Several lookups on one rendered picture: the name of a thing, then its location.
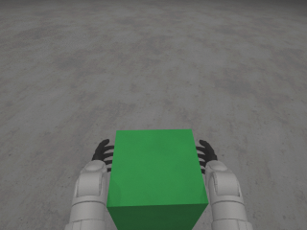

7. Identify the left robot forearm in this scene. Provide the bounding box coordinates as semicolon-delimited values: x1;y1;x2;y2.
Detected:
64;160;107;230

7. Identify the right robot hand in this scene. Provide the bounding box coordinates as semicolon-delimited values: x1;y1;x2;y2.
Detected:
196;140;218;174

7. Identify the right robot forearm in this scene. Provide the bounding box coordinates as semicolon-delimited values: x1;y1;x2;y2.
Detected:
204;160;253;230

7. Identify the carton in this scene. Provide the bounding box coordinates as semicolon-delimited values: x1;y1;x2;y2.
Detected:
106;128;209;230

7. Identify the left robot hand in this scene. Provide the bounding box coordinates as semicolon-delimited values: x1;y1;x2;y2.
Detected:
91;139;114;173

